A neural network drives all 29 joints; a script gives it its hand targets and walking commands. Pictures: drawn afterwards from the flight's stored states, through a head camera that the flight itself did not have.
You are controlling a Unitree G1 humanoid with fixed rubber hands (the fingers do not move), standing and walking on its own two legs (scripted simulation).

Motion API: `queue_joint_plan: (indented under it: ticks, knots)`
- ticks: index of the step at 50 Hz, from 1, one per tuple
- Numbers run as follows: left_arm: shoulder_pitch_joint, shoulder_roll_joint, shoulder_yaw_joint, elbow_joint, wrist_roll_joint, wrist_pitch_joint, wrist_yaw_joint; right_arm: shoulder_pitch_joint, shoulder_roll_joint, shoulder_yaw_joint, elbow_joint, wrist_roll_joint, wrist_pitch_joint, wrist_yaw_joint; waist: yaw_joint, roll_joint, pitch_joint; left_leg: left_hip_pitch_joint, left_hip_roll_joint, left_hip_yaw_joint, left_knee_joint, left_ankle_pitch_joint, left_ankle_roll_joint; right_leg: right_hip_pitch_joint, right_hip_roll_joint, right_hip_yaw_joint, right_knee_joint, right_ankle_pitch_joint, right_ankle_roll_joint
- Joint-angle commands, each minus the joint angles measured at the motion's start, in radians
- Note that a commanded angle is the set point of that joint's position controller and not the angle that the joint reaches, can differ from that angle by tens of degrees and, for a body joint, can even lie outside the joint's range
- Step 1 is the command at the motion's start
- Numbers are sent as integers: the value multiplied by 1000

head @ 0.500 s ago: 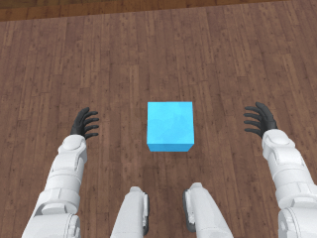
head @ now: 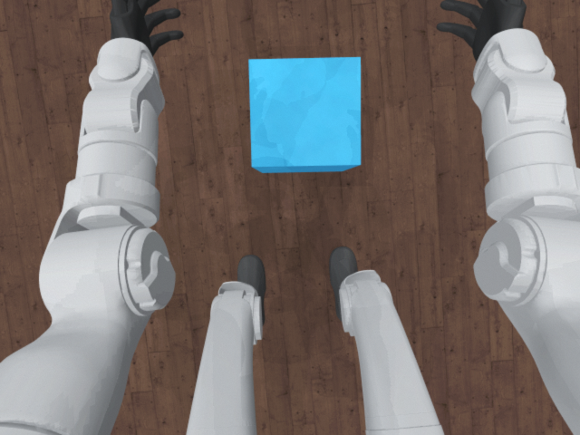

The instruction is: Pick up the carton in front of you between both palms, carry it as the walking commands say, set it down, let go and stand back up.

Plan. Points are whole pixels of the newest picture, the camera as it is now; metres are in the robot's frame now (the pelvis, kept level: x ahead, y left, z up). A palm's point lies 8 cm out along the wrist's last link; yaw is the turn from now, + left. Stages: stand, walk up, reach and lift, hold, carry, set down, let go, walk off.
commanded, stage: reach and lift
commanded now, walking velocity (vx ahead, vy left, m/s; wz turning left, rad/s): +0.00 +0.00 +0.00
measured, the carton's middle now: (303, 124) +0.52 -0.04 -0.52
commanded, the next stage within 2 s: none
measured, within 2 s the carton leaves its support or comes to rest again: leaves its support in 1.76 s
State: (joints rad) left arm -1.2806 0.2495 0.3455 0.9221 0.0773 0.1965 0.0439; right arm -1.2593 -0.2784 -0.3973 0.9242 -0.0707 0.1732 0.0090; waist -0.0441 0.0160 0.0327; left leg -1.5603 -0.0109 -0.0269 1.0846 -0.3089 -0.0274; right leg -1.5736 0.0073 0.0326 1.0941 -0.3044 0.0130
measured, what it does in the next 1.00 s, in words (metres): lowers itself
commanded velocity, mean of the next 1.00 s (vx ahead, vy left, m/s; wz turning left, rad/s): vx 0.00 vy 0.00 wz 0.00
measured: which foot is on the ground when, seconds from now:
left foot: down 0.00-1.00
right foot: down 0.00-1.00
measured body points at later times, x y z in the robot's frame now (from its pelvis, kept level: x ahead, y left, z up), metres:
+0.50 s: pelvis -0.02 +0.01 -0.19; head +0.35 -0.01 +0.07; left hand +0.54 +0.16 -0.35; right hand +0.52 -0.23 -0.35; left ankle +0.07 +0.14 -0.61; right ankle +0.08 -0.12 -0.61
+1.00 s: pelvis -0.03 +0.00 -0.28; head +0.35 -0.01 -0.05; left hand +0.55 +0.14 -0.47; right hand +0.52 -0.22 -0.47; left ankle +0.07 +0.13 -0.61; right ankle +0.07 -0.12 -0.61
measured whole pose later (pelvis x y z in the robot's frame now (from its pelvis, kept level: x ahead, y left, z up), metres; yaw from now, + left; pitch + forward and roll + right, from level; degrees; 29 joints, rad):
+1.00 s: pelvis -0.03 +0.00 -0.28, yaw +0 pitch +38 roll +0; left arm -1.52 0.37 0.05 1.12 -0.21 0.07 0.13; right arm -1.51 -0.40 -0.14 1.17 0.20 0.04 -0.09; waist -0.04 0.01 0.40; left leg -2.25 -0.06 -0.05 2.21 -0.62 -0.07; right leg -2.26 0.02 0.04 2.21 -0.60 0.03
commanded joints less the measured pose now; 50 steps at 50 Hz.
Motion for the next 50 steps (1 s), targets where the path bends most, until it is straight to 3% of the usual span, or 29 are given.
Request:
queue_joint_plan:
  ticks: [1, 5, 9, 17, 24, 29, 33, 37, 40, 42, 46, 50]
  knots:
    - [-164, 66, 28, -110, 27, -58, -2, -155, -82, -38, -114, -25, -56, 3, -18, -2, -1120, 493, -79, 55, 9, 410, -13, 569, 62, -64, -4, 494, 28]
    - [-86, 29, 45, -92, 44, -100, 2, -83, -36, -60, -100, -43, -95, 2, -15, -4, -1073, 317, -74, 47, 106, 472, -15, 461, 53, -45, 94, 579, 33]
    - [-51, 21, 28, -73, 35, -124, 15, -37, -27, -62, -69, -37, -118, -8, -19, 1, -1033, 147, -74, 51, 234, 403, -22, 304, 49, -44, 219, 521, 45]
    - [-155, 106, -116, -113, -108, -125, 69, -132, -143, 64, -98, 105, -128, -53, -27, 25, -1222, 97, -75, 71, 531, 358, -38, 165, 51, -74, 501, 448, 57]
    - [-335, 176, -200, -130, -213, -71, 100, -307, -238, 165, -99, 224, -80, -76, -29, 34, -1277, 131, -66, 92, 699, 174, -38, 48, 37, -114, 659, 204, 56]
    - [-435, 197, -214, -14, -238, -55, 97, -420, -255, 184, 15, 236, -63, -80, -30, 11, -1095, 11, -49, 94, 762, -21, -32, -44, 16, -113, 731, 19, 52]
    - [-486, 209, -212, 83, -234, -71, 86, -479, -260, 191, 110, 227, -79, -77, -27, 4, -953, -68, -37, 85, 818, -74, -28, -110, 8, -101, 790, -39, 48]
    - [-532, 225, -221, 141, -238, -99, 78, -527, -266, 205, 168, 229, -102, -77, -21, 6, -884, -106, -32, 76, 881, -47, -29, -127, 4, -86, 854, -17, 44]
    - [-582, 243, -248, 131, -253, -122, 80, -569, -282, 208, 152, 248, -123, -83, -37, 33, -889, -65, -28, 68, 929, 3, -26, -161, 4, -81, 890, 28, 44]
    - [-601, 246, -251, 106, -257, -131, 83, -579, -297, 224, 147, 259, -136, -87, -28, 45, -891, -93, -34, 75, 952, 41, -29, -119, 6, -69, 917, 79, 37]
    - [-553, 215, -288, 95, -288, -148, 80, -519, -279, 239, 159, 267, -155, -96, -53, 37, -939, -79, -39, 71, 996, 138, -30, -49, 18, -67, 956, 209, 35]
    - [-491, 198, -297, 81, -296, -155, 88, -471, -248, 255, 127, 283, -159, -103, -44, 33, -1005, -59, -48, 80, 1008, 186, -29, -8, 26, -70, 967, 266, 35]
